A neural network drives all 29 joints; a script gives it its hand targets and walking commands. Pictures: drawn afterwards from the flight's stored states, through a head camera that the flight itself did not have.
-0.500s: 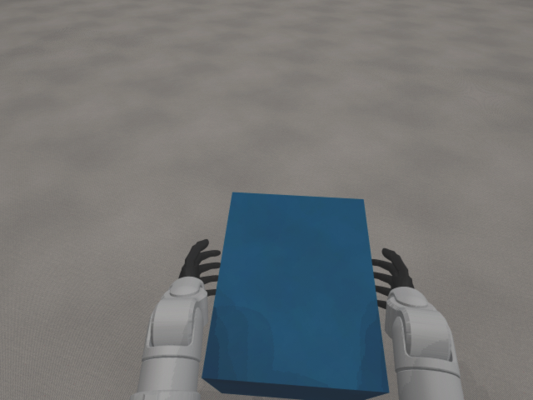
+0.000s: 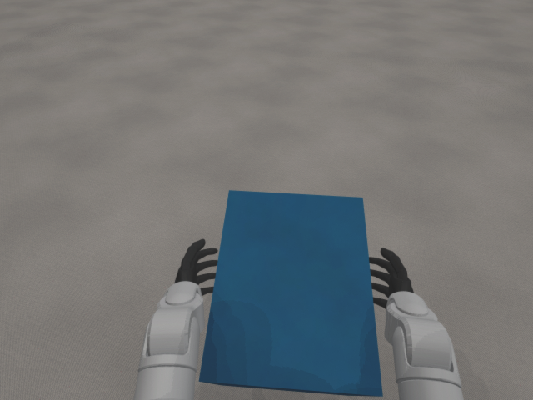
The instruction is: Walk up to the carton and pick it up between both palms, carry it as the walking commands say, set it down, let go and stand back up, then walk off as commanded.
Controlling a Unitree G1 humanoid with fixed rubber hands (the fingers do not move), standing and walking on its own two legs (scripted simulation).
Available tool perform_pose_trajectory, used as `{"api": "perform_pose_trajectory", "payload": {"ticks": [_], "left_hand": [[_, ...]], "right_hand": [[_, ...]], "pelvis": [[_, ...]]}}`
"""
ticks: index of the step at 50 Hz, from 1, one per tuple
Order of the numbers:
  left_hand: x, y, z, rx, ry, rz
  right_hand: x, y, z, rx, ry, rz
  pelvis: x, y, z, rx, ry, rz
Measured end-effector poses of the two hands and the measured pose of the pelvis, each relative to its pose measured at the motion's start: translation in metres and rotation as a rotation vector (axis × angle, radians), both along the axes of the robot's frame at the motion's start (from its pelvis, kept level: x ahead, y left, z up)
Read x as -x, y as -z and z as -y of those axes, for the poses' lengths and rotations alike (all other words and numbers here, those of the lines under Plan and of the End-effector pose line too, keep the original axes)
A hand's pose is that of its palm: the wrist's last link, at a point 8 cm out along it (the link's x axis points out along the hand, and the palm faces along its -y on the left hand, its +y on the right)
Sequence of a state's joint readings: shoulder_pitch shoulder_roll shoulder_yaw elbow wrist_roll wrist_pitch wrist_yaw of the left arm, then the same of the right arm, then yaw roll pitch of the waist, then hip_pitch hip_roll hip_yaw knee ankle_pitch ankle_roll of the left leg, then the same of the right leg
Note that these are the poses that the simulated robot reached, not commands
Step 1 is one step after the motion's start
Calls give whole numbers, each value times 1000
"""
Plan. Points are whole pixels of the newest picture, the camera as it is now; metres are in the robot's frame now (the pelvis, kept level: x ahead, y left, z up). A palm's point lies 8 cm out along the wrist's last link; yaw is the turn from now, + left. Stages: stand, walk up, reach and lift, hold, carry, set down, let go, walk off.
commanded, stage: carry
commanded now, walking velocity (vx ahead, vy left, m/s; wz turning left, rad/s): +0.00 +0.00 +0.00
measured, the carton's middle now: (289, 294) +0.32 +0.00 -0.05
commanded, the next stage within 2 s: none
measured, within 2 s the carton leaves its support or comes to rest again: neither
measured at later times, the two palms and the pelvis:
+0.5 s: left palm (196, 287) +0.28 +0.14 +0.04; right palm (407, 296) +0.27 -0.17 +0.04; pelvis +0.00 -0.01 +0.00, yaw +0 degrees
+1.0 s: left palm (202, 284) +0.28 +0.13 +0.05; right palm (414, 292) +0.28 -0.18 +0.05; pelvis +0.01 -0.02 +0.00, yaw +0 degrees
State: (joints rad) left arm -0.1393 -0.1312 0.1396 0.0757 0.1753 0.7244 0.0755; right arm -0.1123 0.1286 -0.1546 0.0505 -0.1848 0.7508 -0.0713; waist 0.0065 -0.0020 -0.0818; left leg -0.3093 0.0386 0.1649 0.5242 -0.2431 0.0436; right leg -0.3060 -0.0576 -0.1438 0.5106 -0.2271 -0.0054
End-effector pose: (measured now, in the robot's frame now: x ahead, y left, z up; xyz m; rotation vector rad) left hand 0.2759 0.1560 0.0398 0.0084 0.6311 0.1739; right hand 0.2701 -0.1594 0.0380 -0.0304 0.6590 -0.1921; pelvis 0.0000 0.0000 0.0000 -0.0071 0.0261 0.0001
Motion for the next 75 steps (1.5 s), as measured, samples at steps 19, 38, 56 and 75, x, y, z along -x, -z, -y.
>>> {"api": "perform_pose_trajectory", "payload": {"ticks": [19,38,56,75], "left_hand": [[-1,-1,10,-5,-1,-1],[-2,-3,18,-9,-6,-5],[-3,-11,23,-15,-16,-13],[-4,-24,27,-19,-30,-14]], "right_hand": [[-2,-2,10,-6,4,10],[-4,-6,18,-9,5,18],[-7,-15,21,-3,6,19],[-9,-27,24,2,12,22]], "pelvis": [[-2,0,9,-2,0,-1],[-3,-1,18,-4,-2,-3],[-6,-1,24,-6,-4,-4],[-9,0,28,-8,-6,-3]]}}
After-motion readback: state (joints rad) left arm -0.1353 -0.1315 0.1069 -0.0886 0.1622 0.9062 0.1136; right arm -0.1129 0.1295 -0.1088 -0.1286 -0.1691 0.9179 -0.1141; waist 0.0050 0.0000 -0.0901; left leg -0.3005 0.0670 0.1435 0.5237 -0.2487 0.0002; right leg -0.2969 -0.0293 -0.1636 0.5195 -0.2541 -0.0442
